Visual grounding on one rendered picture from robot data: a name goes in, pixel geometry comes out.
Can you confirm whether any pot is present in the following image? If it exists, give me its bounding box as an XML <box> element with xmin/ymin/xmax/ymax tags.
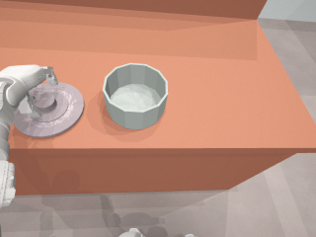
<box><xmin>103</xmin><ymin>63</ymin><xmax>168</xmax><ymax>129</ymax></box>

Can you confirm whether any lid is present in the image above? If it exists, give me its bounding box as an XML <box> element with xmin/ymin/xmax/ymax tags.
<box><xmin>13</xmin><ymin>82</ymin><xmax>85</xmax><ymax>138</ymax></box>

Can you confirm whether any knob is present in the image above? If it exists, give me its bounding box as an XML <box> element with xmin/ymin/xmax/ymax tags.
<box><xmin>35</xmin><ymin>93</ymin><xmax>57</xmax><ymax>112</ymax></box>

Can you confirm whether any robot left shin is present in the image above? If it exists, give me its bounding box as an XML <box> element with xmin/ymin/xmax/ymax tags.
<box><xmin>129</xmin><ymin>228</ymin><xmax>141</xmax><ymax>234</ymax></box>

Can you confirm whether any robot left hand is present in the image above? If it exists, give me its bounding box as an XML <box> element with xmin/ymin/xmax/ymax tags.
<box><xmin>0</xmin><ymin>64</ymin><xmax>58</xmax><ymax>118</ymax></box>

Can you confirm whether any table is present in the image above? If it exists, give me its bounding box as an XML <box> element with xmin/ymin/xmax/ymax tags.
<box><xmin>0</xmin><ymin>0</ymin><xmax>316</xmax><ymax>196</ymax></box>

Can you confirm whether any left robot upper arm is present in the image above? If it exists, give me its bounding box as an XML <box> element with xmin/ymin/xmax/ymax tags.
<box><xmin>0</xmin><ymin>160</ymin><xmax>16</xmax><ymax>237</ymax></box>

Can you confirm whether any left robot forearm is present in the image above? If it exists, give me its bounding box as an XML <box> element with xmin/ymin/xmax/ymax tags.
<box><xmin>0</xmin><ymin>75</ymin><xmax>27</xmax><ymax>161</ymax></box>

